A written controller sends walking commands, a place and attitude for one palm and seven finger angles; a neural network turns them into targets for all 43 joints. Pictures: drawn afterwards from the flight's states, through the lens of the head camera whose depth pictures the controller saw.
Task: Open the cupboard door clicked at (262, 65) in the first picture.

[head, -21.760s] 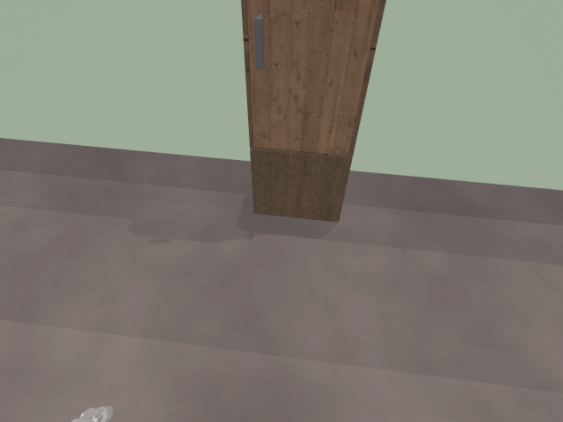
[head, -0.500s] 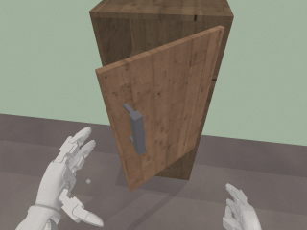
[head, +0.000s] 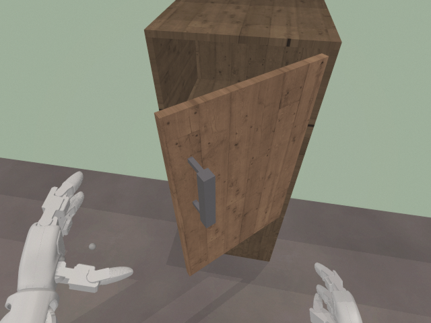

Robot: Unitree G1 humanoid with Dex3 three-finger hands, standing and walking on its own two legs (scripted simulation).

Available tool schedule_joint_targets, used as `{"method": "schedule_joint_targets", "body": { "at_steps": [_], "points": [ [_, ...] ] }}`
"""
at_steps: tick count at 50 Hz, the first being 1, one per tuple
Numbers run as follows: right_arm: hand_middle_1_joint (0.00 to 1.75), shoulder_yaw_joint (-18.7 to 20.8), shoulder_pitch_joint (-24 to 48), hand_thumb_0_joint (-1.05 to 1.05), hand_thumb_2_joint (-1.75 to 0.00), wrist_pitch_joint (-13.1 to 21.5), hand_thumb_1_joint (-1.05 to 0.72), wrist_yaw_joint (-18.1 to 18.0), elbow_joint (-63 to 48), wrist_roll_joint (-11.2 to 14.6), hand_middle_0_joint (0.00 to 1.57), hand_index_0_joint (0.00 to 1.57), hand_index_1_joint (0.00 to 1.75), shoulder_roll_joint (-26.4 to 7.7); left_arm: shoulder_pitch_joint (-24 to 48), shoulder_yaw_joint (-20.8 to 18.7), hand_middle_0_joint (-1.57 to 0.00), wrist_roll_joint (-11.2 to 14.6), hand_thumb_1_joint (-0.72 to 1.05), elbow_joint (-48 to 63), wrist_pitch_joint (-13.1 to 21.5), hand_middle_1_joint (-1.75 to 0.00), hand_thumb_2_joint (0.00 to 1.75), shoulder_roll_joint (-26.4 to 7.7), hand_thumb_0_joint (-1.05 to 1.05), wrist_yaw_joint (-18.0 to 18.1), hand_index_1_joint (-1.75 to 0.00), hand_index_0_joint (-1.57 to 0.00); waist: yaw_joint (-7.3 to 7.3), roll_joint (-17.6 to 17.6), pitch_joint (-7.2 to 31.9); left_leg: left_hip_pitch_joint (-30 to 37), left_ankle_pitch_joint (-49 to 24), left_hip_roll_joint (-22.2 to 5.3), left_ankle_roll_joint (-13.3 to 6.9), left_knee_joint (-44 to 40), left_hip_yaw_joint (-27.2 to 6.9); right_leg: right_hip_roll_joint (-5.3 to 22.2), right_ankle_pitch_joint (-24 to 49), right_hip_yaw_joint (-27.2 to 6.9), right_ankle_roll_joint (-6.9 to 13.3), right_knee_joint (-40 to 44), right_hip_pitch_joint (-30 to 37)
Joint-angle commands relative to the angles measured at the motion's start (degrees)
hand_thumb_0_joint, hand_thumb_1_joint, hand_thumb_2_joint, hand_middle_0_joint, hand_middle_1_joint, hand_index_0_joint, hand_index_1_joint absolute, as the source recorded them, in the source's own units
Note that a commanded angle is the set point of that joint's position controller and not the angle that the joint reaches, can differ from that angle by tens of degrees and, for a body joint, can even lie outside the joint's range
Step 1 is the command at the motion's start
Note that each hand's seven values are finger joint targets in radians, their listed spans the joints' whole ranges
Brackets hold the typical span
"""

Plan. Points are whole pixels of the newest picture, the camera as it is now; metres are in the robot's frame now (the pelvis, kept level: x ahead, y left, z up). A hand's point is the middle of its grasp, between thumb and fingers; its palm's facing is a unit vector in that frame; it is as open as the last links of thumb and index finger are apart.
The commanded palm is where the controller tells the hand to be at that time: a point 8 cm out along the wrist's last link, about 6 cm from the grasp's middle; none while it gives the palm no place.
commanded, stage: draw the hand back to the body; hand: left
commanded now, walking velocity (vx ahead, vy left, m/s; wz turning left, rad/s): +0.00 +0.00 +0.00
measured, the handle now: (200, 193) +0.33 +0.07 +0.08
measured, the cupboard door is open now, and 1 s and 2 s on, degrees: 44 44 44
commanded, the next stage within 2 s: step back with the hand held close in 0.86 s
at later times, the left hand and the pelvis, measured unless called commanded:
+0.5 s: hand (57, 219) +0.20 +0.25 +0.16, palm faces +0.46 -0.78 -0.42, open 8.9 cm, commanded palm +0.16 +0.29 +0.17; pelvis +0.01 -0.01 +0.01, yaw +0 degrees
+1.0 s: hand (64, 227) +0.19 +0.23 +0.17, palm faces +0.45 -0.79 -0.41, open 7.4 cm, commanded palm +0.14 +0.27 +0.18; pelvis +0.00 -0.03 +0.01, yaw -1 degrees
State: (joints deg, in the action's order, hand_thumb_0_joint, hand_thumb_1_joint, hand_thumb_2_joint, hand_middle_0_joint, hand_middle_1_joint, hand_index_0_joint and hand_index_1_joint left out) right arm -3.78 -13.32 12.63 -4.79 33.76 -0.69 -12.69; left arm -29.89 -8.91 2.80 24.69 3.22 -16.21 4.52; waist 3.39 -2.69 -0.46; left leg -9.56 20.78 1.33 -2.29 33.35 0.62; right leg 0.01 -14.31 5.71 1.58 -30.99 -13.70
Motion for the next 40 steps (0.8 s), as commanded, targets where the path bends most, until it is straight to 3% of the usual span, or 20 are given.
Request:
{"method": "schedule_joint_targets", "body": {
  "at_steps": [1, 4, 7, 14, 18, 24, 28, 31, 32, 36, 40],
  "points": [
    [0.30, 3.0, 7.8, 0.00, -0.90, 2.0, -0.90, -0.4, -8.2, 0.1, 0.20, 0.20, 0.30, -6.2, 4.8, -5.9, -0.17, -1.3, 0.09, 13.2, 4.7, -0.30, 0.55, -8.6, 0.00, 2.9, -0.30, -0.17, -0.01, -0.5, 4.1, -3.5, -15.2, -2.5, 1.9, -10.8, -3.8, 1.4, 6.8, -3.5, 0.5, 6.2, 9.5],
    [0.30, 3.1, 8.4, 0.00, -0.90, 1.1, -0.90, -0.6, -7.2, 0.1, 0.20, 0.20, 0.30, -6.1, 5.1, -7.4, -0.18, -1.4, 0.20, 11.2, 4.7, -0.30, 0.60, -9.3, 0.00, 3.4, -0.30, -0.18, 0.15, 1.0, 2.7, -2.5, -16.8, -2.5, 1.9, -11.9, -3.7, 1.4, 8.1, -3.5, 0.5, 7.5, 10.4],
    [0.30, 3.2, 9.2, 0.00, -0.90, 0.4, -0.90, -0.6, -6.6, 0.1, 0.20, 0.20, 0.30, -6.3, 6.5, -8.8, -0.18, -1.7, 0.31, 11.5, 5.0, -0.30, 0.64, -10.2, 0.00, 3.7, -0.30, -0.18, 0.41, -1.9, 2.9, -0.9, -18.9, -2.3, 2.2, -12.7, -3.6, 1.4, 9.2, -3.5, 0.6, 8.4, 11.5],
    [0.30, 3.9, 9.2, 0.00, -0.90, -1.3, -0.90, -0.1, -5.7, 0.0, 0.20, 0.20, 0.30, -6.1, 5.2, -12.3, -0.19, -1.2, 0.55, 9.8, 5.1, -0.30, 0.75, -11.4, 0.00, 3.7, -0.30, -0.19, 0.95, 0.1, 4.5, 2.2, -26.7, -2.6, 2.5, -13.1, -2.9, 1.3, 14.9, -3.7, 0.3, 9.3, 13.8],
    [0.30, 4.1, 9.8, 0.00, -0.90, -2.6, -0.90, 0.0, -5.5, 0.2, 0.20, 0.20, 0.30, -5.9, 6.4, -14.5, -0.19, -0.7, 0.69, 7.6, 5.1, -0.30, 0.81, -12.4, 0.00, 3.5, -0.30, -0.19, 0.92, 1.1, 2.5, 2.1, -24.3, -2.5, 2.1, -13.9, -2.4, 1.3, 14.4, -3.9, 0.2, 10.5, 13.6],
    [0.30, 4.2, 10.2, 0.00, -0.90, -3.1, -0.90, 0.0, -5.2, 0.4, 0.20, 0.20, 0.30, -5.9, 9.8, -17.2, -0.20, -0.4, 0.90, 9.1, 5.6, -0.30, 0.90, -14.6, 0.00, 3.6, -0.30, -0.20, 1.00, -3.3, 4.0, 3.7, -24.8, -2.3, 1.9, -14.0, -2.1, 1.4, 14.7, -4.3, 0.2, 11.2, 14.1],
    [0.30, 4.4, 10.3, 0.00, -0.90, -3.2, -0.90, 0.2, -5.1, 0.5, 0.20, 0.20, 0.30, -6.1, 8.6, -14.3, -0.20, -0.2, 0.90, 6.2, 5.3, -0.30, 0.90, -11.8, 0.00, 3.1, -0.30, -0.20, 0.45, -0.5, 1.3, 3.5, -21.4, -2.3, 1.3, -14.5, -1.9, 1.3, 12.3, -4.2, -0.1, 12.5, 12.5],
    [0.30, 4.7, 10.5, 0.00, -0.90, -3.2, -0.90, 0.2, -5.2, 0.5, 0.20, 0.20, 0.30, -6.3, 9.8, -15.3, -0.20, -0.3, 0.90, 6.5, 5.8, -0.30, 0.90, -13.1, 0.00, 3.2, -0.30, -0.20, 0.64, 1.6, 1.5, 3.1, -18.5, -2.2, 0.9, -14.8, -2.0, 1.2, 9.7, -4.4, -0.3, 13.1, 12.4],
    [0.30, 4.7, 10.8, 0.00, -0.90, -3.1, -0.90, 0.0, -4.9, 0.5, 0.20, 0.20, 0.30, -6.4, 9.7, -16.1, -0.20, -0.3, 0.90, 5.7, 5.8, -0.30, 0.90, -14.0, 0.00, 3.2, -0.30, -0.20, 0.86, -0.2, 1.2, 3.0, -18.2, -2.0, 0.9, -14.9, -1.9, 1.4, 9.6, -4.6, -0.1, 13.3, 12.5],
    [0.30, 4.6, 10.8, 0.00, -0.90, -2.8, -0.90, -0.1, -5.1, 0.4, 0.20, 0.20, 0.30, -5.9, 9.7, -16.5, -0.20, -0.3, 0.90, 7.9, 6.4, -0.30, 0.90, -14.4, 0.00, 3.4, -0.30, -0.20, 0.99, -0.8, 3.6, 3.6, -18.5, -1.8, 0.8, -14.5, -1.6, 1.6, 10.2, -5.1, -0.2, 13.3, 13.7],
    [0.30, 4.6, 11.0, 0.00, -0.90, -2.4, -0.90, -0.2, -4.8, 0.5, 0.20, 0.20, 0.30, -5.8, 9.8, -16.2, -0.20, -0.3, 0.90, 7.8, 6.6, -0.30, 0.90, -14.1, 0.00, 3.4, -0.30, -0.20, 0.83, -2.4, 2.3, 3.6, -17.0, -1.8, 0.8, -14.6, -1.5, 1.7, 8.7, -5.4, -0.3, 14.2, 12.8]
  ]
}}
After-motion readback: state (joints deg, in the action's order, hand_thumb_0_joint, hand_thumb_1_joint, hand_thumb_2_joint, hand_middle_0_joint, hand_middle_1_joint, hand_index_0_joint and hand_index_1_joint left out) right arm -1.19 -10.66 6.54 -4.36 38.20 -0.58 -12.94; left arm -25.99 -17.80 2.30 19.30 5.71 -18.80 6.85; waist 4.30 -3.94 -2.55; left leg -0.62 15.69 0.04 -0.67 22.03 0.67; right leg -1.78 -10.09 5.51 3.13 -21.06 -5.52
